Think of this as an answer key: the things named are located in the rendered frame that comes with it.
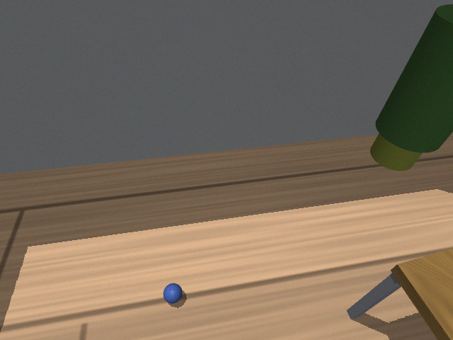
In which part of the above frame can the ball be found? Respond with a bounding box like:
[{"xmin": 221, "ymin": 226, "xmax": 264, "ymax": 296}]
[{"xmin": 164, "ymin": 283, "xmax": 182, "ymax": 304}]

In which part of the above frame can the chair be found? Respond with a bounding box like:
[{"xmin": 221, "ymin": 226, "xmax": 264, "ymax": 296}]
[{"xmin": 346, "ymin": 248, "xmax": 453, "ymax": 340}]

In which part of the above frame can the potted plant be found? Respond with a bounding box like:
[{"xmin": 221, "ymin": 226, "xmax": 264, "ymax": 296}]
[{"xmin": 370, "ymin": 4, "xmax": 453, "ymax": 171}]

